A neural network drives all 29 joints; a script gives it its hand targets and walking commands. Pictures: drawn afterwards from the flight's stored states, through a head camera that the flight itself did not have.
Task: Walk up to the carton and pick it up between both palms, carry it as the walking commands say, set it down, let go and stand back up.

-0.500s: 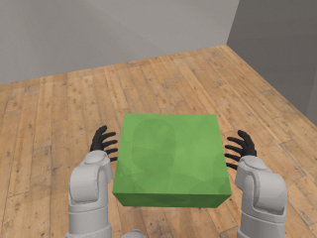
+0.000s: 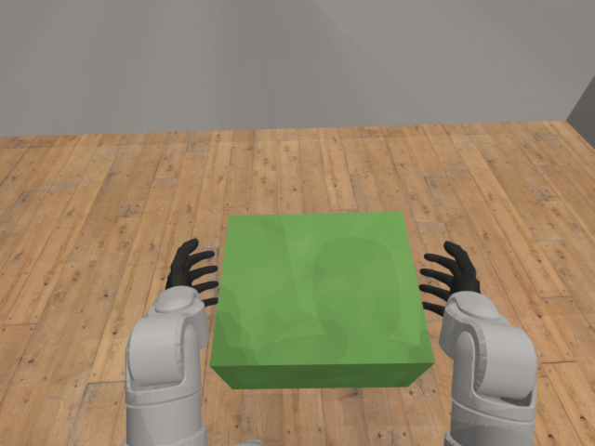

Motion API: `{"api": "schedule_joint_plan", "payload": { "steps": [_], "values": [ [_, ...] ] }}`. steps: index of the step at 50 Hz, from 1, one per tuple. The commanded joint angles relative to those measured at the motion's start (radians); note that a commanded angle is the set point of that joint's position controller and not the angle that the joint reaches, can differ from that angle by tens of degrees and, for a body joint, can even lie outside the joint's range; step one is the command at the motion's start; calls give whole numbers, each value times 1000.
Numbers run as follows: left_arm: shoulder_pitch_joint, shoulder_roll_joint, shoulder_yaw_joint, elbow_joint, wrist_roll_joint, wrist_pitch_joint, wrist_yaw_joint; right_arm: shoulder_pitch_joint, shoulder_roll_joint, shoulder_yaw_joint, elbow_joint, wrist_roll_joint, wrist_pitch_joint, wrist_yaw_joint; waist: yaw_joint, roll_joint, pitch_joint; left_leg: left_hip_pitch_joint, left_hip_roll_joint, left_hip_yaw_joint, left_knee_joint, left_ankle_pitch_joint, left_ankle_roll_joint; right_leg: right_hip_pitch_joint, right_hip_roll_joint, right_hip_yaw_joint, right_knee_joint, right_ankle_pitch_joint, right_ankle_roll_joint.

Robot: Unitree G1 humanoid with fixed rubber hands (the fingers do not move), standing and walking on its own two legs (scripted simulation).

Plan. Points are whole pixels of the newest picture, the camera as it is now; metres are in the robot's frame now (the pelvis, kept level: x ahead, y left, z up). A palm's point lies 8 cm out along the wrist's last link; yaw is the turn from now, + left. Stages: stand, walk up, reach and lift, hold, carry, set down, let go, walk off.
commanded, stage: carry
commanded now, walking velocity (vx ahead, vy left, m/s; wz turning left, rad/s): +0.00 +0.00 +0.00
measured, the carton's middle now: (317, 300) +0.33 +0.00 +0.00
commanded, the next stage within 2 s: none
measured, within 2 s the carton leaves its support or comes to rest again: neither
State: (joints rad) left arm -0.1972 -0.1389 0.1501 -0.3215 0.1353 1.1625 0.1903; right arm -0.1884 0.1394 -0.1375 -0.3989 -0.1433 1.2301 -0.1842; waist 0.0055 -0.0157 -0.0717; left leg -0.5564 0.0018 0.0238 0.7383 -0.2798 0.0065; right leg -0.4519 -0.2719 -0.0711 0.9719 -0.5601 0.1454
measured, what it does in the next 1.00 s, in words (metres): steps to the left: right foot, then left foot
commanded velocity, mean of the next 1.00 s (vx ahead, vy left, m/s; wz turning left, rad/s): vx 0.00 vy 0.00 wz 0.00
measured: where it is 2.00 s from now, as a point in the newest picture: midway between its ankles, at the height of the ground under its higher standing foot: outside the picture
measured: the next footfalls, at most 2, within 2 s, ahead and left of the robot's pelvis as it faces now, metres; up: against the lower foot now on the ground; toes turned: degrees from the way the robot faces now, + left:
right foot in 0.38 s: -0.06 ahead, -0.02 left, +0.00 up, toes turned -2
left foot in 0.58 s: +0.06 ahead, +0.21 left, +0.00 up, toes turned +5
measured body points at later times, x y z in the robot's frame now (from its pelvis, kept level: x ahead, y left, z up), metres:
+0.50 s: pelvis -0.04 +0.10 +0.04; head -0.07 +0.09 +0.48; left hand +0.22 +0.29 +0.14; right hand +0.24 -0.05 +0.14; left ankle +0.02 +0.16 -0.67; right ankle -0.10 -0.02 -0.70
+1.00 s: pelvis -0.09 +0.14 +0.04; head -0.12 +0.14 +0.49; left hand +0.16 +0.34 +0.14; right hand +0.19 +0.00 +0.13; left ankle +0.02 +0.21 -0.70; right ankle -0.11 +0.04 -0.70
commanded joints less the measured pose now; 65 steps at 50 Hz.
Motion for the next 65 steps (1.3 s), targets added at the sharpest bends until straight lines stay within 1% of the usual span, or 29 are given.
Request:
{"api": "schedule_joint_plan", "payload": {
  "steps": [1, 3, 8, 12, 13, 15, 17, 19, 20, 21, 22, 23, 26, 28, 29, 30, 31, 34, 37, 46, 49, 50, 52, 54, 59, 61, 63, 64, 65],
  "values": [
    [-472, -1048, -803, -207, -481, 13, -288, -413, 980, 669, -91, 458, -52, 294, -14, 307, -399, 495, 234, -355, -255, 602, 140, -230, 160, 23, 314, -73, -37],
    [-540, -1060, -834, -298, -518, -13, -301, -370, 1032, 667, -91, 459, -74, 307, -14, 238, -468, 390, 206, -363, -357, 179, 140, -113, 182, 36, 261, 16, -69],
    [-379, -1063, -775, -206, -479, -17, -291, -390, 991, 713, -190, 469, -100, 294, -38, 91, -463, 532, 271, -417, -414, 349, 149, -74, 245, 34, 17, 60, -87],
    [-302, -959, -718, -105, -426, 16, -284, -283, 910, 672, -48, 414, -56, 283, -22, 172, -356, 325, 226, -351, -582, -15, 43, 131, 282, -9, -172, 101, -110],
    [-321, -963, -725, -113, -417, 16, -279, -351, 892, 682, -102, 420, -59, 286, -18, 192, -295, 315, 197, -350, -660, 39, -39, 165, 329, -67, -261, 80, -113],
    [-312, -967, -702, -104, -418, 16, -280, -352, 912, 706, -117, 425, -58, 276, -17, 170, -301, 330, 150, -276, -662, 99, -58, 298, 364, -112, -485, 96, -118],
    [-309, -910, -705, -124, -415, 35, -264, -284, 888, 665, -57, 400, -35, 267, 2, 216, -347, 386, 107, -201, -665, 131, -196, 458, 363, -161, -715, 190, -111],
    [-277, -914, -698, -121, -421, 44, -268, -347, 864, 687, -111, 409, -27, 265, 33, 71, -328, 223, 23, -113, -507, -22, -257, 632, 249, -65, -777, 145, -175],
    [-282, -924, -662, -88, -416, 49, -275, -400, 868, 717, -136, 425, -22, 260, 26, -214, -274, 154, -21, -39, -219, -13, -206, 569, 45, 157, -767, 116, -206],
    [-310, -913, -651, -82, -404, 58, -280, -415, 853, 712, -115, 410, -9, 254, 16, -278, -204, 95, -49, 15, 56, -133, -115, 356, -111, 296, -756, 179, -283],
    [-313, -921, -666, -94, -417, 61, -287, -424, 899, 723, -108, 420, -16, 254, 7, -171, -137, 27, -15, -2, 192, -152, -65, 301, -133, 228, -689, 442, -312],
    [-361, -922, -681, -130, -442, 64, -298, -424, 901, 710, -98, 410, -15, 256, 11, -89, -132, 28, -30, 2, 236, -131, -28, 265, -85, 174, -647, 517, -300],
    [-377, -901, -653, -88, -424, 74, -288, -418, 853, 694, -93, 419, 6, 255, -14, -172, -132, 86, -4, 12, -85, -57, 32, 308, 36, 30, -468, 821, -249],
    [-359, -862, -639, -55, -413, 88, -280, -377, 837, 666, -27, 405, 17, 254, -14, -112, -189, 243, 21, -18, -254, 273, 27, 256, 115, -2, -383, 645, -177],
    [-368, -880, -649, -73, -414, 79, -276, -371, 866, 676, -24, 423, 14, 257, -3, -8, -250, 328, 87, -101, -246, 533, 37, 205, 147, -10, -327, 517, -155],
    [-308, -884, -663, -42, -408, 82, -266, -324, 817, 637, -15, 408, 3, 255, 2, 205, -296, 432, 219, -260, -271, 824, 77, 108, 223, -29, -227, 251, -116],
    [-368, -901, -693, -100, -418, 73, -263, -344, 855, 640, -19, 426, -12, 263, -8, 297, -356, 487, 301, -368, -335, 831, 124, 89, 286, -31, -173, -13, -96],
    [-467, -968, -769, -193, -459, 47, -265, -345, 927, 647, -46, 433, -37, 277, -15, 203, -332, 467, 267, -356, -459, 227, 108, 27, 272, 36, -158, 5, -124],
    [-367, -938, -733, -116, -422, 36, -262, -295, 872, 629, -31, 393, -51, 279, -8, 182, -290, 341, 234, -332, -569, -62, 60, 78, 308, 1, -149, 82, -120],
    [-267, -890, -673, -8, -386, 17, -260, -308, 811, 627, -52, 371, -73, 276, 2, 190, -310, 355, 193, -275, -660, -91, -38, 206, 363, -57, -454, 125, -149],
    [-262, -880, -676, -52, -394, 34, -265, -307, 806, 644, -62, 372, -57, 261, 3, 234, -282, 299, 112, -191, -605, -65, -88, 385, 350, -105, -702, 184, -160],
    [-271, -868, -656, -33, -387, 26, -267, -327, 807, 657, -56, 365, -60, 262, 21, 134, -278, 293, 99, -153, -538, -29, -110, 413, 293, -51, -774, 183, -180],
    [-323, -855, -628, -13, -380, 5, -272, -366, 804, 664, -18, 347, -62, 261, 29, -239, -211, 150, -13, -50, -138, -40, -71, 288, 44, 273, -790, -53, -254],
    [-379, -946, -704, -144, -435, 3, -288, -441, 865, 726, -164, 405, -73, 256, 7, -154, -146, 160, 3, -17, 95, -80, -16, 107, -45, 246, -781, 22, -310],
    [-285, -870, -651, -65, -386, 60, -261, -377, 804, 684, -105, 412, -21, 250, -21, -20, -168, 271, 69, -58, -329, 132, 24, 171, 117, 68, -519, 407, -202],
    [-327, -832, -661, -119, -405, 58, -261, -326, 803, 665, -58, 402, -18, 246, -10, 63, -249, 330, 152, -125, -242, 561, 49, 179, 170, 44, -422, 497, -159],
    [-346, -855, -675, -142, -408, 54, -264, -382, 841, 696, -83, 422, -21, 252, -7, 82, -250, 272, 179, -180, -323, 352, 55, 203, 209, 6, -418, 252, -152],
    [-288, -861, -660, -87, -391, 60, -261, -327, 817, 676, -57, 405, -19, 251, 0, 149, -265, 269, 170, -187, -336, 313, 57, 192, 207, 15, -410, 239, -159],
    [-318, -896, -687, -114, -407, 50, -264, -374, 849, 694, -107, 417, -33, 252, 0, 111, -285, 275, 156, -188, -330, 261, 64, 210, 210, 31, -427, 251, -171]
  ]
}}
